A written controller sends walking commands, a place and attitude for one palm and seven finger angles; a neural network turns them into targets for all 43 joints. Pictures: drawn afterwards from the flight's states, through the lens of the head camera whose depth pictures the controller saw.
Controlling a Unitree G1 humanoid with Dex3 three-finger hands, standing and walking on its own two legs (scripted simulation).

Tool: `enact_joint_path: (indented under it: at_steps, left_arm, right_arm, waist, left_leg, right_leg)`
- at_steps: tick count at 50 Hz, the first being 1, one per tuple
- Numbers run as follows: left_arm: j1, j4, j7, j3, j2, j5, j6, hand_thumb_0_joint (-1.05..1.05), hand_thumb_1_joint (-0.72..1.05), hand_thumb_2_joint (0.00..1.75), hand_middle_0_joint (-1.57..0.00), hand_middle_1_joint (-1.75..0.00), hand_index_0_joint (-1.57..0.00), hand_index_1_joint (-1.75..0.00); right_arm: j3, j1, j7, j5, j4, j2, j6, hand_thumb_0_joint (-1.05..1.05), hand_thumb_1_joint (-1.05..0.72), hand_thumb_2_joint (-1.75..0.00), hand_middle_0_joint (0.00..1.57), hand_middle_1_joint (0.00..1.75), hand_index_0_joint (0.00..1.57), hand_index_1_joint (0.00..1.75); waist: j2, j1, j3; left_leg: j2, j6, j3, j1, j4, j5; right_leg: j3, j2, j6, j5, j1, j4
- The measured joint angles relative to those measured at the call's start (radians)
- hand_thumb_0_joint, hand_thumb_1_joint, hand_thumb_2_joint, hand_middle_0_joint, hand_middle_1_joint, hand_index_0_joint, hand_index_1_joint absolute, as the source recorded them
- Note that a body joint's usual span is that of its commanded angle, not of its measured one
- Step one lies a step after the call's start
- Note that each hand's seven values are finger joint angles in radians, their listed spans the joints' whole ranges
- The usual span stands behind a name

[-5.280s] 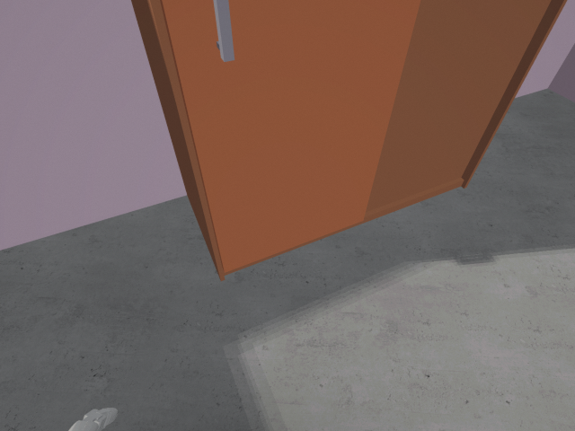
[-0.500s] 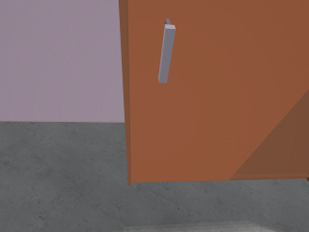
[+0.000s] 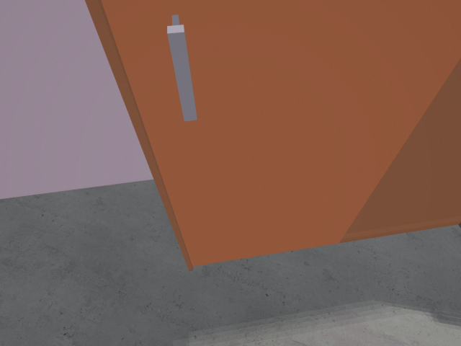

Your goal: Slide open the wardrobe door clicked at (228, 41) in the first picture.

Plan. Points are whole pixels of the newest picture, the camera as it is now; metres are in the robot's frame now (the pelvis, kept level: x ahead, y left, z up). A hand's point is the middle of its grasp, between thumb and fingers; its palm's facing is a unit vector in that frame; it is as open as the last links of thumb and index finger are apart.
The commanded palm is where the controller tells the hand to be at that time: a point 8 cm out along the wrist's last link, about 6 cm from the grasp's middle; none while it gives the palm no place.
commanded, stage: come to a stop and stand still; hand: left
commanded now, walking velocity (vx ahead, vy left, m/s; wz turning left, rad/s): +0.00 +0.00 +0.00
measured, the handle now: (183, 70) +0.50 +0.07 +0.22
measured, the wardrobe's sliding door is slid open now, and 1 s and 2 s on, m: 0.00 0.00 0.00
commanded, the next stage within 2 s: look again from close up in 0.52 s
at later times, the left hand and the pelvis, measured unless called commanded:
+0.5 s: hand out of the picture +0.00 +0.16 -0.17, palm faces +0.04 -0.98 -0.21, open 7.3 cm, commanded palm none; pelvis +0.02 -0.01 +0.01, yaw +0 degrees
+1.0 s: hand out of the picture +0.01 +0.23 -0.18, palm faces +0.03 -0.97 -0.22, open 7.4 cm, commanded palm none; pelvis -0.03 +0.04 +0.00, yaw +0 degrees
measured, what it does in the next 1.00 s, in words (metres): shifts its weight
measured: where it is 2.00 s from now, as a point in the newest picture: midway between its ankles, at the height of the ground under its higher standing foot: outside the picture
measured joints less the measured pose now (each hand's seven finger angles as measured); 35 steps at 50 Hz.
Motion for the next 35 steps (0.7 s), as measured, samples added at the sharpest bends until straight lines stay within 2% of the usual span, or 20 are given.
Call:
enact_joint_path:
  at_steps: [2, 4, 8, 11, 15, 30, 35]
  left_arm:
    - [-0.003, 0.000, 0.006, -0.006, -0.011, 0.000, -0.011, 0.01, 0.91, 0.90, -0.20, -0.30, -0.20, -0.30]
    - [-0.005, 0.001, 0.014, -0.007, -0.020, -0.005, -0.015, 0.00, 0.92, 0.90, -0.20, -0.30, -0.20, -0.30]
    - [-0.001, 0.004, 0.021, -0.003, -0.020, -0.014, -0.015, -0.02, 0.94, 0.90, -0.21, -0.30, -0.21, -0.30]
    - [0.023, 0.012, 0.025, 0.003, 0.002, -0.012, -0.005, -0.03, 0.95, 0.90, -0.21, -0.30, -0.21, -0.30]
    - [0.057, 0.027, 0.023, 0.000, 0.020, -0.006, 0.004, -0.02, 0.95, 0.90, -0.21, -0.30, -0.21, -0.30]
    - [0.183, 0.092, 0.016, -0.028, -0.009, -0.003, 0.012, 0.01, 0.91, 0.90, -0.20, -0.30, -0.20, -0.30]
    - [0.201, 0.037, 0.016, -0.033, -0.014, 0.011, -0.012, 0.01, 0.90, 0.90, -0.20, -0.30, -0.20, -0.30]
  right_arm:
    - [0.002, -0.023, 0.001, -0.001, -0.004, 0.001, 0.006, 0.01, -0.91, -0.90, 0.20, 0.30, 0.20, 0.30]
    - [0.003, -0.053, 0.001, 0.001, -0.012, 0.002, 0.004, 0.01, -0.91, -0.90, 0.20, 0.30, 0.20, 0.30]
    - [0.002, -0.114, 0.000, 0.001, -0.023, 0.000, -0.006, 0.01, -0.91, -0.90, 0.20, 0.30, 0.20, 0.30]
    - [0.004, -0.147, -0.005, -0.006, -0.023, 0.007, -0.005, 0.01, -0.92, -0.90, 0.20, 0.30, 0.20, 0.30]
    - [0.004, -0.172, -0.003, -0.002, -0.032, -0.012, -0.013, 0.02, -0.94, -0.90, 0.20, 0.30, 0.20, 0.30]
    - [0.021, -0.169, 0.001, 0.005, -0.017, -0.016, -0.008, 0.01, -0.92, -0.90, 0.20, 0.30, 0.20, 0.30]
    - [0.013, -0.133, 0.012, -0.005, -0.086, -0.021, -0.025, 0.01, -0.92, -0.90, 0.20, 0.30, 0.20, 0.30]
  waist:
    - [-0.003, 0.008, -0.009]
    - [-0.008, 0.016, -0.009]
    - [-0.004, 0.034, -0.007]
    - [-0.033, 0.047, -0.024]
    - [-0.040, 0.061, -0.023]
    - [-0.034, 0.082, 0.010]
    - [-0.024, 0.067, 0.019]
  left_leg:
    - [0.003, -0.002, 0.006, -0.018, 0.043, -0.034]
    - [0.008, -0.005, 0.007, -0.027, 0.050, -0.010]
    - [0.025, -0.009, 0.001, -0.008, -0.015, 0.161]
    - [0.020, -0.016, 0.013, 0.023, -0.038, 0.136]
    - [0.018, -0.016, 0.024, 0.043, -0.078, 0.142]
    - [-0.002, 0.001, 0.046, 0.084, -0.150, 0.178]
    - [-0.008, 0.015, 0.028, 0.018, -0.074, 0.158]
  right_leg:
    - [-0.007, 0.003, -0.013, -0.002, 0.021, -0.010]
    - [-0.014, 0.009, -0.020, -0.003, 0.041, -0.016]
    - [-0.031, 0.032, -0.024, -0.027, 0.068, 0.005]
    - [-0.022, 0.026, -0.024, -0.031, 0.087, -0.006]
    - [-0.012, 0.026, -0.020, -0.012, 0.102, -0.044]
    - [0.005, 0.009, -0.004, 0.022, 0.129, -0.099]
    - [-0.012, -0.001, 0.002, 0.006, 0.079, -0.040]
